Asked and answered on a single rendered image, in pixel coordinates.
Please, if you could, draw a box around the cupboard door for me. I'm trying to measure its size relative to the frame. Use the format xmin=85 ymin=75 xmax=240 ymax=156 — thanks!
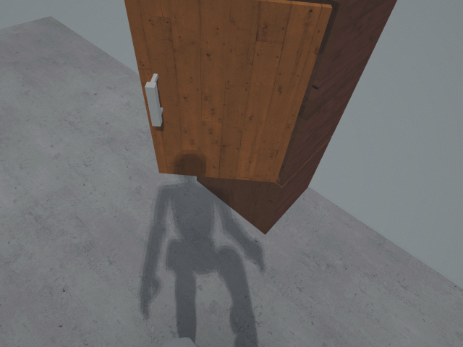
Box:
xmin=124 ymin=0 xmax=332 ymax=182

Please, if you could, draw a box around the handle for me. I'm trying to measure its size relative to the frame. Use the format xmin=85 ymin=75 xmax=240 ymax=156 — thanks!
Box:
xmin=145 ymin=74 xmax=163 ymax=127

